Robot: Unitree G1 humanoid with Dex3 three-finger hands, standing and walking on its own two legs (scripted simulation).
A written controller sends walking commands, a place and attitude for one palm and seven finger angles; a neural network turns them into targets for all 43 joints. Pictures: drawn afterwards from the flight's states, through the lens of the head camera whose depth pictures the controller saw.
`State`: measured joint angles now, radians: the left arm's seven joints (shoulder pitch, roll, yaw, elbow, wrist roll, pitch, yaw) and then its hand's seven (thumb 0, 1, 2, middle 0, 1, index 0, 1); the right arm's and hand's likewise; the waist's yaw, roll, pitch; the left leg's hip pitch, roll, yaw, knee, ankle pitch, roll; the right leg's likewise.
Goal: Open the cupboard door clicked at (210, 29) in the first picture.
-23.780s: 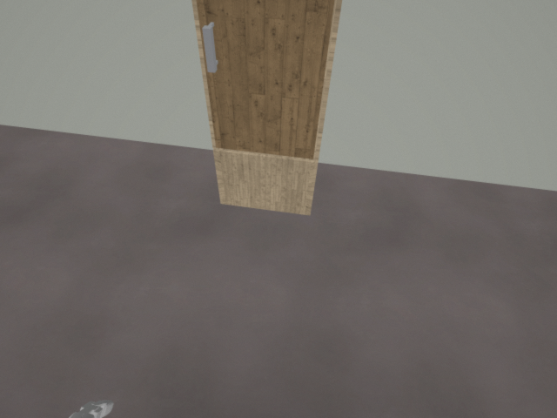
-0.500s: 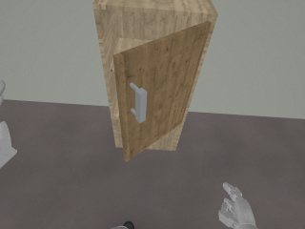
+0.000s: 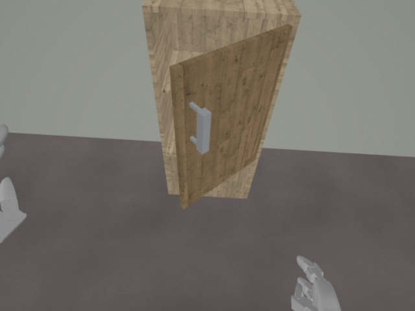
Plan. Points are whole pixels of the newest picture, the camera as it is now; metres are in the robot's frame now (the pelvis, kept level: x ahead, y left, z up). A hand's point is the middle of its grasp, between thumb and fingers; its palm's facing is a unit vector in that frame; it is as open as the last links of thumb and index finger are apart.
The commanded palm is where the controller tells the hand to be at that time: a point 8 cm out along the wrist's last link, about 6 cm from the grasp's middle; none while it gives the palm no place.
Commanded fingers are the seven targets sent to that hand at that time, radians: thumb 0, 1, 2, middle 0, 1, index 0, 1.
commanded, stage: stop stepping back and stand still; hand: left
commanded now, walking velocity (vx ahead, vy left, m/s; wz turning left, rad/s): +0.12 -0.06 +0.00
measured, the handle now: (198, 127) +0.55 +0.04 +0.03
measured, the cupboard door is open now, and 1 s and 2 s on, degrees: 43 43 43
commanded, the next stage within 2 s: let the arm hang, fingers relaxed in 0.32 s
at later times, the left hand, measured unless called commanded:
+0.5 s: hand (45, 245) +0.20 +0.27 +0.08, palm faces +0.24 -0.83 -0.50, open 7.4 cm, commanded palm none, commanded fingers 0.00 0.90 0.90 -0.20 -0.30 -0.20 -0.30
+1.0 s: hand out of the picture -0.08 +0.20 -0.16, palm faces +0.08 -0.96 -0.26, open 7.2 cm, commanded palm none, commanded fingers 0.00 0.90 0.90 -0.20 -0.30 -0.20 -0.30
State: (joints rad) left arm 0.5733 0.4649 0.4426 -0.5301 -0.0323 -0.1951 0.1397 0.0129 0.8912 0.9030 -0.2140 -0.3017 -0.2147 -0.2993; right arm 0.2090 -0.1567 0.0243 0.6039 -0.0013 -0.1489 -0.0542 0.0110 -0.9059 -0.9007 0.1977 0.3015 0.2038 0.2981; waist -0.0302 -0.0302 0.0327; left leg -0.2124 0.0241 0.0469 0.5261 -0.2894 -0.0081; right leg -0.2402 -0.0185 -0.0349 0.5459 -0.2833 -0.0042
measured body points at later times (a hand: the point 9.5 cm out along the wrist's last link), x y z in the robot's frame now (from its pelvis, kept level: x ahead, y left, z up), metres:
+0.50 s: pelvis -0.02 +0.01 +0.00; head -0.01 -0.01 +0.45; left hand +0.19 +0.31 +0.11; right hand +0.14 -0.25 -0.10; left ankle +0.00 +0.12 -0.73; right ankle +0.01 -0.11 -0.73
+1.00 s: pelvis -0.04 +0.00 +0.00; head -0.02 -0.01 +0.45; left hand -0.08 +0.25 -0.14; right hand -0.04 -0.22 -0.16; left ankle -0.01 +0.12 -0.73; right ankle +0.01 -0.11 -0.73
